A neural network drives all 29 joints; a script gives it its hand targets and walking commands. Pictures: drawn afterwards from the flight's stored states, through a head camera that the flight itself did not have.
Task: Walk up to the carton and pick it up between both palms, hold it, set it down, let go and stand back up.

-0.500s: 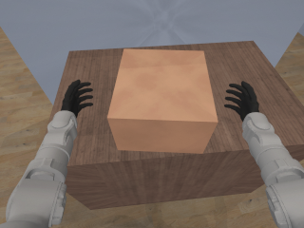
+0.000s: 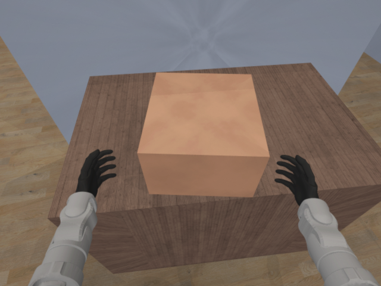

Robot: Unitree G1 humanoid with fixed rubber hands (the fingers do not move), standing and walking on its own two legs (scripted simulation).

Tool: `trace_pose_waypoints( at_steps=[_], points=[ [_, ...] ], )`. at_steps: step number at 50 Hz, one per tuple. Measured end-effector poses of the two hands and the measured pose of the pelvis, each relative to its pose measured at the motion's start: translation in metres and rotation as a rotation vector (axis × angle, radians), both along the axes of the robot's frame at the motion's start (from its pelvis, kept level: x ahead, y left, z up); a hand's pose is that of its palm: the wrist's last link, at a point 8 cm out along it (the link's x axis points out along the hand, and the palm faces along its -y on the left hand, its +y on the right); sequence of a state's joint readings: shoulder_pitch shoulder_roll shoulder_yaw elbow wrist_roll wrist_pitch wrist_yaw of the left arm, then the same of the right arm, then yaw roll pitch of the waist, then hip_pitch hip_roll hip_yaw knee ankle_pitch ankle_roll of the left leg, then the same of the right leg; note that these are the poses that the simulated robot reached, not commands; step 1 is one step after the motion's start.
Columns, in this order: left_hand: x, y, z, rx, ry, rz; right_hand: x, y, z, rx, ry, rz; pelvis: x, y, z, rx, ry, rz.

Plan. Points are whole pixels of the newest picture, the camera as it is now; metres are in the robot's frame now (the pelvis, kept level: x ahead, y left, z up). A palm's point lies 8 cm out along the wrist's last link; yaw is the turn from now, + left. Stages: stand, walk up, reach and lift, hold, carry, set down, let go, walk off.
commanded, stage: set down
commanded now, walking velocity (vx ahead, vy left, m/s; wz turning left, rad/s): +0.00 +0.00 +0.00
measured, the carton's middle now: (202, 131) +0.53 +0.02 -0.02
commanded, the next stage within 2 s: let go in 1.38 s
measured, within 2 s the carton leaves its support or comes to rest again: neither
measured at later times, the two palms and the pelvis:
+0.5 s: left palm (93, 220) +0.25 +0.25 -0.02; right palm (309, 230) +0.25 -0.21 -0.02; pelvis +0.01 +0.00 +0.00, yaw -1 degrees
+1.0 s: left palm (96, 249) +0.21 +0.24 -0.05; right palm (312, 258) +0.21 -0.22 -0.05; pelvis +0.03 -0.01 +0.00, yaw -1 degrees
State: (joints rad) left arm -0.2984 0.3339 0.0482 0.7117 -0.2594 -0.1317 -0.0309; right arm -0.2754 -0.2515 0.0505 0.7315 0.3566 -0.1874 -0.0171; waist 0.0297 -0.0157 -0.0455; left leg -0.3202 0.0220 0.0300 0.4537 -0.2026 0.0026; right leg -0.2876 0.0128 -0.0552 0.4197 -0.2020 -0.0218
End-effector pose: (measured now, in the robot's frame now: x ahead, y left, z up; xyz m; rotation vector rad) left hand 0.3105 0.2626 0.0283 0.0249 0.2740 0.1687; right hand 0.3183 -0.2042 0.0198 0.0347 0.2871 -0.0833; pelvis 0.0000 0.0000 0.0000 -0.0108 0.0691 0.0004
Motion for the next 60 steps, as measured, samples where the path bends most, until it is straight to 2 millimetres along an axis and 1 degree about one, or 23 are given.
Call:
trace_pose_waypoints(
  at_steps=[10, 17, 21, 29, 42, 53, 60],
  points=[
    [-0.030, -0.003, -0.018, 0.004, -0.004, 0.002, -0.029, -0.003, -0.016, -0.008, 0.007, -0.018, 0.005, 0.001, 0.000, -0.001, -0.040, 0.006],
    [-0.051, -0.004, -0.035, 0.008, 0.039, 0.006, -0.054, -0.007, -0.033, -0.023, 0.048, -0.022, 0.007, 0.001, 0.000, 0.002, -0.062, 0.001],
    [-0.056, -0.008, -0.043, 0.010, 0.089, 0.001, -0.061, -0.008, -0.041, -0.030, 0.086, -0.016, 0.008, 0.000, 0.000, 0.006, -0.067, -0.005],
    [-0.060, -0.014, -0.046, 0.024, 0.138, -0.022, -0.071, -0.008, -0.047, -0.052, 0.124, -0.005, 0.015, -0.002, 0.002, 0.008, -0.090, -0.016],
    [-0.093, -0.019, -0.070, 0.038, 0.292, -0.027, -0.100, -0.011, -0.065, -0.098, 0.230, -0.004, 0.025, -0.006, 0.004, 0.009, -0.116, -0.019],
    [-0.107, -0.025, -0.082, 0.054, 0.371, -0.052, -0.117, -0.011, -0.076, -0.134, 0.291, 0.001, 0.026, -0.006, 0.005, 0.009, -0.131, -0.020],
    [-0.118, -0.030, -0.097, 0.055, 0.457, -0.076, -0.136, -0.013, -0.088, -0.160, 0.366, -0.009, 0.024, -0.003, 0.004, 0.009, -0.143, -0.030]
  ],
)
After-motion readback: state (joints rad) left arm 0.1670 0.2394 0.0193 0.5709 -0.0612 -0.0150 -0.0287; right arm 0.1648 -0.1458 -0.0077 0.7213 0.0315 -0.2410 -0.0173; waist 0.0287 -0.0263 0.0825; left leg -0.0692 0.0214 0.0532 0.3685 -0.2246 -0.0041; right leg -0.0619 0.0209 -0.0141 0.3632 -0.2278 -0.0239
